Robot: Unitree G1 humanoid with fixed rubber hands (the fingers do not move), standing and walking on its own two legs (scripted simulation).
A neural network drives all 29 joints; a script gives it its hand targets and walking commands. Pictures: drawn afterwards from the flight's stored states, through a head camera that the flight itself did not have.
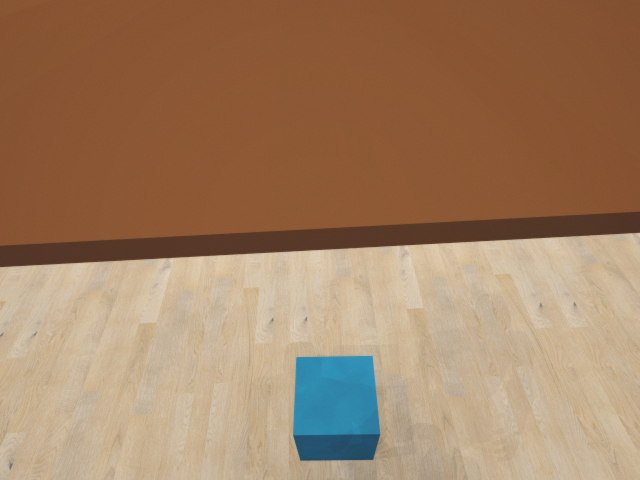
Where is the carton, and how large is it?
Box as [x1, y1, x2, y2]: [293, 356, 379, 460]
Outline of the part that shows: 296,357 293,436 300,460 372,459 379,436 372,356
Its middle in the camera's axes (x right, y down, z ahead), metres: +0.04 +0.47 +1.09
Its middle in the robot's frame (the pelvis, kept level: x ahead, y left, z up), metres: +0.43 +0.02 -0.65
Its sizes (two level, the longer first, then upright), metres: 0.210 0.200 0.250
